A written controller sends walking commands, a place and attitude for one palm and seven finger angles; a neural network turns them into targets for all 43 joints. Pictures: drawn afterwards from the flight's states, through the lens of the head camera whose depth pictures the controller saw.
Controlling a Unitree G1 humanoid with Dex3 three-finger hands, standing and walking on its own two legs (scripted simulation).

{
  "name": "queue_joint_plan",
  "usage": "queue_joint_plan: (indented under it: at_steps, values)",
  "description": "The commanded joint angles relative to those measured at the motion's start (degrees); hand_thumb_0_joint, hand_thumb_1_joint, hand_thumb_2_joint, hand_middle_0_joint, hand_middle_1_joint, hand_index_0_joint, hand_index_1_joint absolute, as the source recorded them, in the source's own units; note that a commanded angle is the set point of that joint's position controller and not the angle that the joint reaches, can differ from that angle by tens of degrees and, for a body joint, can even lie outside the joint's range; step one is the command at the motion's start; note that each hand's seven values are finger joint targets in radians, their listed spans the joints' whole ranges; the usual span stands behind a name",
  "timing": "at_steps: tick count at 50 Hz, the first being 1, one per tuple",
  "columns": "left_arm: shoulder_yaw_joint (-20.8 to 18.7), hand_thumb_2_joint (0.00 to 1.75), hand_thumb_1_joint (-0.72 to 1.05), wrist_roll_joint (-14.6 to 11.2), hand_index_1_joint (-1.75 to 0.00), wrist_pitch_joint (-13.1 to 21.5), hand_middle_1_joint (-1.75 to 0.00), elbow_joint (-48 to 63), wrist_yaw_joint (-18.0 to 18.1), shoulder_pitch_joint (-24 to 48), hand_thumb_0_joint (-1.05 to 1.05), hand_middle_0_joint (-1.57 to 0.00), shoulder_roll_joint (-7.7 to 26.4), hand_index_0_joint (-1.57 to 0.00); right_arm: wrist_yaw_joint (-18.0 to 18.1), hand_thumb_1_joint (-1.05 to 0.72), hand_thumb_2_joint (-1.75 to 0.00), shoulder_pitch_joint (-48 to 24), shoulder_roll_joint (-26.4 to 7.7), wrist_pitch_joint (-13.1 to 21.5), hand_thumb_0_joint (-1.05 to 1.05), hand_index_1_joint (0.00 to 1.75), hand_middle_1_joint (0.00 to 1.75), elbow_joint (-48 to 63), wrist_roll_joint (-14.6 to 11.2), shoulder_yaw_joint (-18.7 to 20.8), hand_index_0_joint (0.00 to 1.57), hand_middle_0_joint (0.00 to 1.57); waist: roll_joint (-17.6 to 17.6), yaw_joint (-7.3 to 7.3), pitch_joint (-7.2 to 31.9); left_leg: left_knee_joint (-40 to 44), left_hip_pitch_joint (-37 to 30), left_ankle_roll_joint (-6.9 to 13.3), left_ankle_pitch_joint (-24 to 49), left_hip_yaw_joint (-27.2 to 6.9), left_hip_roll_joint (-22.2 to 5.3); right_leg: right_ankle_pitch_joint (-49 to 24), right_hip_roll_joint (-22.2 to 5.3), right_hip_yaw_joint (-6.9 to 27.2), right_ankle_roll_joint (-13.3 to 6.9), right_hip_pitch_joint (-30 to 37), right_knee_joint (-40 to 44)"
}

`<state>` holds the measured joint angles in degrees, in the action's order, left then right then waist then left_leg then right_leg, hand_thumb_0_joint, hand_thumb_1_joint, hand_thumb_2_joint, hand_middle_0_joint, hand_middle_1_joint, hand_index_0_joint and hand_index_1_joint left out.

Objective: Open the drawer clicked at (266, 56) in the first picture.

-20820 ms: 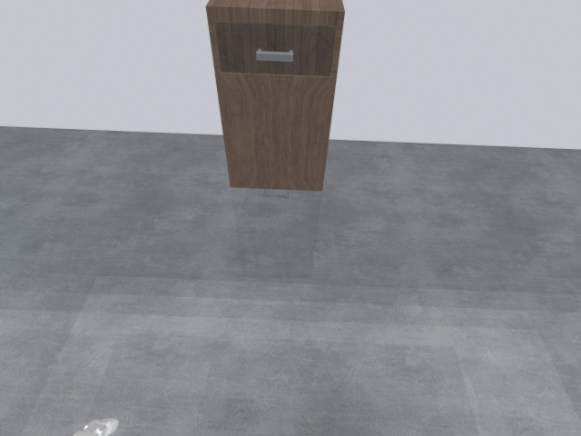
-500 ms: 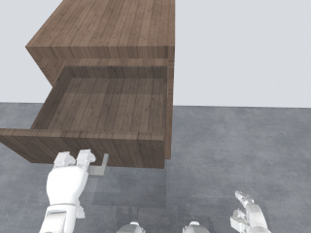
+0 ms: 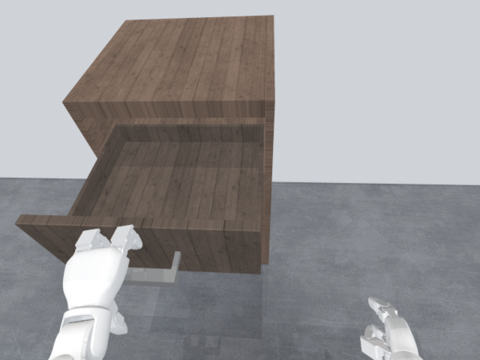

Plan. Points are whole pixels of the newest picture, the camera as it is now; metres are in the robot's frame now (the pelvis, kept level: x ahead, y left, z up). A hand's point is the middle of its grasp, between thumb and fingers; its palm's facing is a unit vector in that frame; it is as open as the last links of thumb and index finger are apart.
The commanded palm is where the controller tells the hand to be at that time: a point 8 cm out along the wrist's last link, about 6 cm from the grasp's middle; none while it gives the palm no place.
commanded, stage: lift the hand off the handle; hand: left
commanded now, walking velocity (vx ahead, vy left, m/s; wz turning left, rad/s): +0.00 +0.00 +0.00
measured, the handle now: (144, 265) +0.28 +0.22 -0.04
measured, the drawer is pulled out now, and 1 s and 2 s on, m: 0.29 0.29 0.29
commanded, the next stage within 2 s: draw the hand back to the body in 0.78 s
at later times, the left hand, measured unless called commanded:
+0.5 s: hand (100, 262) +0.23 +0.23 +0.08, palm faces +0.08 -0.11 -0.99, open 13.8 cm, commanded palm +0.21 +0.23 +0.14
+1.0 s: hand (96, 262) +0.22 +0.22 +0.11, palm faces +0.05 -0.12 -0.99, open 13.9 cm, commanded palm +0.20 +0.23 +0.17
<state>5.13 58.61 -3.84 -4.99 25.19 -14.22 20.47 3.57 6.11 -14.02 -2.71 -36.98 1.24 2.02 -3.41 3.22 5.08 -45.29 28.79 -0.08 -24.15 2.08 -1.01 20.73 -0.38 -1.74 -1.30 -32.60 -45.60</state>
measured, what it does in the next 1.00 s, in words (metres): stands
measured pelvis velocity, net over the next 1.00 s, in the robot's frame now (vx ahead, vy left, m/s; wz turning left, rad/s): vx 0.01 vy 0.00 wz -0.01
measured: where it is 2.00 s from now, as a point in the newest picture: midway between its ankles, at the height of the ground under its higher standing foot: outside the picture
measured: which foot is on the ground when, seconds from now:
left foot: down 0.00-1.00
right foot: down 0.00-1.00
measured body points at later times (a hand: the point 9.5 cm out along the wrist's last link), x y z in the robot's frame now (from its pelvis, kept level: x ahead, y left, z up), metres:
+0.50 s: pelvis +0.02 +0.00 +0.02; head +0.03 -0.03 +0.47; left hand +0.22 +0.23 +0.14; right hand +0.25 -0.19 -0.07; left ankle -0.01 +0.12 -0.71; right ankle +0.02 -0.11 -0.71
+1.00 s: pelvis +0.01 +0.00 +0.03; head +0.02 -0.04 +0.48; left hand +0.21 +0.23 +0.16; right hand +0.24 -0.21 -0.07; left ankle -0.01 +0.12 -0.71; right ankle +0.02 -0.11 -0.71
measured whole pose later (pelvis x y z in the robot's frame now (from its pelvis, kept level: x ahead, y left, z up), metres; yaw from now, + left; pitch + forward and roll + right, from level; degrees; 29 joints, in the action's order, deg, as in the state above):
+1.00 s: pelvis +0.01 +0.00 +0.03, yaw +0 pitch +0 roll +0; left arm 3.7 54.0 -3.5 17.9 7.7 -20.3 25.0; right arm 0.6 4.4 -14.3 -5.2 -35.5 0.9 -0.6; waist -5.1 6.7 0.3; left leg -27.7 10.5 -0.3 -17.2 2.2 -1.1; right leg 14.3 0.3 -1.7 -1.2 -14.5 -28.6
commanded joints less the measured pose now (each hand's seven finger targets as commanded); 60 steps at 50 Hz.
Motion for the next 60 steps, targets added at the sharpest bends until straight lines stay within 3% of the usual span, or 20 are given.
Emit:
queue_joint_plan:
  at_steps: [1,5,9,15,19,26,27,29,30,34,35,36,37,39,43,45,54,55,57,60]
  values:
    - [-4.6,0.3,-0.5,0.0,-1.2,-0.5,-1.2,14.7,-0.3,10.4,0.0,-0.3,8.3,-0.3,0.4,-0.9,-0.9,-8.0,-5.3,2.8,0.0,0.3,0.3,9.5,-0.2,1.0,0.2,0.2,3.6,-0.12,10.8,8.8,-7.1,1.3,13.0,-0.8,2.5,-10.1,1.3,0.9,-0.5,9.9,9.8]
    - [-4.4,0.3,-0.5,0.5,-1.2,1.1,-1.2,20.8,-2.1,11.0,0.0,-0.3,8.9,-0.3,0.1,-0.9,-0.9,-8.3,-4.8,2.8,0.0,0.3,0.3,10.2,0.6,0.4,0.2,0.2,1.3,0.84,11.4,10.0,-10.2,1.3,16.1,-0.9,2.5,-11.7,1.1,0.8,-0.7,11.6,10.4]
    - [-6.4,0.3,-0.5,0.5,-1.2,1.7,-1.2,23.3,-3.2,4.5,0.0,-0.3,9.7,-0.3,-0.8,-0.9,-0.9,-8.5,-4.4,2.5,0.0,0.3,0.3,10.2,0.6,0.5,0.2,0.2,-0.1,1.96,11.2,11.1,-12.3,0.6,21.9,-1.1,2.0,-16.3,1.5,0.9,-1.2,14.3,11.2]
    - [-4.9,0.3,-0.5,0.2,-1.2,-0.7,-1.2,26.0,-5.4,0.6,0.0,-0.3,7.9,-0.3,-2.2,-0.9,-0.9,-9.2,-3.9,2.1,0.0,0.3,0.3,10.8,0.1,-0.5,0.2,0.2,1.7,2.6,8.6,13.3,-13.0,0.4,23.2,-1.0,1.7,-17.7,1.4,0.8,-0.8,16.6,12.4]
    - [-5.8,0.3,-0.5,-1.2,-1.2,-2.7,-1.2,27.6,-8.3,1.0,0.0,-0.3,9.5,-0.3,-2.3,-0.9,-0.9,-11.2,-4.2,1.4,0.0,0.3,0.3,11.0,-0.5,-0.7,0.2,0.2,2.0,2.6,6.3,15.4,-14.1,0.4,22.5,-1.1,1.6,-18.2,1.5,1.4,-0.7,18.9,14.7]
    - [-5.4,0.3,-0.5,-1.7,-1.2,-2.0,-1.2,32.3,-12.1,6.7,0.0,-0.3,11.3,-0.3,-2.2,-0.9,-0.9,-11.2,-3.9,0.7,0.0,0.3,0.3,10.3,-0.2,-1.3,0.2,0.2,0.5,2.31,5.6,17.7,-17.2,1.0,23.2,-1.1,1.6,-18.4,1.2,1.2,-0.6,21.3,17.3]
    - [-5.0,0.3,-0.5,-1.8,-1.2,-1.7,-1.2,32.8,-12.3,5.0,0.0,-0.3,10.7,-0.3,-2.3,-0.9,-0.9,-10.7,-3.9,1.0,0.0,0.3,0.3,10.8,0.1,-1.5,0.2,0.2,0.8,2.92,6.6,17.6,-17.4,1.3,24.0,-0.8,1.8,-19.4,0.8,0.9,-0.4,22.3,17.3]
    - [-9.5,0.3,-0.5,-2.9,-1.2,-1.7,-1.2,33.1,-12.7,2.0,0.0,-0.3,14.4,-0.3,-2.2,-0.9,-0.9,-12.1,-4.4,0.9,0.0,0.3,0.3,11.2,-0.5,-1.6,0.2,0.2,0.3,3.51,7.2,18.2,-18.0,0.9,25.2,-1.2,1.4,-21.8,1.1,2.0,-0.6,24.5,18.0]
    - [-7.6,0.3,-0.5,-2.6,-1.2,-1.7,-1.2,33.4,-13.1,1.9,0.0,-0.3,12.5,-0.3,-2.4,-0.9,-0.9,-10.9,-3.8,0.9,0.0,0.3,0.3,11.2,-0.3,-2.1,0.2,0.2,1.7,3.56,7.9,18.0,-17.7,1.2,25.4,-0.6,1.7,-21.7,0.5,1.2,-0.2,24.7,17.7]
    - [-9.9,0.3,-0.5,-4.1,-1.2,-2.5,-1.2,34.3,-14.4,3.4,0.0,-0.3,14.3,-0.3,-2.6,-0.9,-0.9,-13.3,-4.6,0.2,0.0,0.3,0.3,11.2,-1.0,-1.7,0.2,0.2,0.5,3.24,5.0,19.9,-18.0,0.8,24.8,-1.3,1.3,-21.6,1.0,2.3,-0.6,25.4,19.5]
    - [-6.9,0.3,-0.5,-4.0,-1.2,-2.7,-1.2,33.2,-15.0,1.4,0.0,-0.3,11.2,-0.3,-2.9,-0.9,-0.9,-11.5,-4.0,0.3,0.0,0.3,0.3,11.3,-0.8,-2.0,0.2,0.2,1.8,3.43,5.4,19.7,-18.0,1.2,25.2,-0.4,1.6,-21.4,0.4,1.1,-0.1,25.3,19.2]
    - [-8.6,0.3,-0.5,-4.8,-1.2,-2.7,-1.2,31.7,-15.4,1.5,0.0,-0.3,13.1,-0.3,-2.8,-0.9,-0.9,-11.9,-4.4,0.0,0.0,0.3,0.3,10.4,-1.2,-1.6,0.2,0.2,2.9,2.88,3.3,20.6,-17.7,0.9,24.6,-0.6,1.5,-21.3,0.9,1.4,-0.2,25.3,20.0]
    - [-6.5,0.3,-0.5,-4.7,-1.2,-2.8,-1.2,31.1,-16.0,1.0,0.0,-0.3,10.9,-0.3,-2.9,-0.9,-0.9,-11.7,-4.6,0.0,0.0,0.3,0.3,10.8,-1.0,-1.7,0.2,0.2,3.6,3.0,3.2,20.5,-17.2,1.1,24.0,-0.2,1.7,-20.8,0.8,1.1,0.1,24.9,20.0]
    - [-9.3,0.3,-0.5,-5.7,-1.2,-3.0,-1.2,31.3,-16.6,-0.5,0.0,-0.3,13.0,-0.3,-3.0,-0.9,-0.9,-13.2,-4.9,0.2,0.0,0.3,0.3,11.5,-1.5,-1.7,0.2,0.2,3.7,3.09,3.0,20.8,-17.2,1.0,22.8,-0.7,1.3,-20.6,0.9,1.9,-0.1,25.5,20.5]
    - [-7.4,0.3,-0.5,-4.3,-1.2,-1.2,-1.2,34.0,-16.6,4.0,0.0,-0.3,12.8,-0.3,-2.9,-0.9,-0.9,-12.1,-5.1,0.1,0.0,0.3,0.3,11.2,-0.8,-1.6,0.2,0.2,2.4,2.91,3.8,21.0,-17.3,1.2,22.2,-0.3,1.8,-19.5,0.5,1.9,0.0,25.0,20.7]
    - [-8.6,0.3,-0.5,-3.6,-1.2,0.1,-1.2,36.4,-15.7,3.1,0.0,-0.3,13.2,-0.3,-2.9,-0.9,-0.9,-11.1,-4.8,0.6,0.0,0.3,0.3,12.0,-0.4,-1.8,0.2,0.2,1.4,3.65,7.2,20.3,-17.9,1.4,22.5,-0.3,1.6,-18.3,0.1,1.7,-0.2,25.6,20.3]
    - [-15.0,0.3,-0.5,-5.3,-1.2,0.3,-1.2,32.6,-13.4,-1.6,0.0,-0.3,17.1,-0.3,-2.4,-0.9,-0.9,-13.0,-5.0,0.8,0.0,0.3,0.3,10.9,-1.4,-1.2,0.2,0.2,0.6,3.74,3.6,21.1,-17.6,0.8,20.4,-0.8,1.5,-16.6,0.6,3.1,-0.6,24.5,21.7]
    - [-11.9,0.3,-0.5,-5.0,-1.2,-0.1,-1.2,32.5,-14.1,-0.4,0.0,-0.3,14.5,-0.3,-2.6,-0.9,-0.9,-11.7,-4.6,0.7,0.0,0.3,0.3,11.0,-1.1,-1.5,0.2,0.2,2.3,3.45,3.6,21.1,-17.1,1.0,20.0,-0.2,1.6,-15.5,0.1,1.8,-0.1,24.1,21.5]
    - [-11.6,0.3,-0.5,-6.2,-1.2,-0.6,-1.2,31.9,-15.3,0.5,0.0,-0.3,15.0,-0.3,-2.4,-0.9,-0.9,-12.2,-5.1,0.4,0.0,0.3,0.3,10.8,-1.4,-1.2,0.2,0.2,2.5,2.94,1.9,21.8,-17.1,1.2,19.2,-0.2,1.7,-14.8,0.2,1.9,0.1,23.7,22.3]
    - [-10.6,0.3,-0.5,-7.1,-1.2,-0.6,-1.2,34.7,-17.1,1.1,0.0,-0.3,15.0,-0.3,-2.3,-0.9,-0.9,-11.9,-5.1,0.9,0.0,0.3,0.3,11.9,-1.4,-1.7,0.2,0.2,1.4,2.8,4.0,21.7,-18.2,1.5,19.0,-0.3,1.6,-13.8,-0.2,1.3,0.3,24.4,22.3]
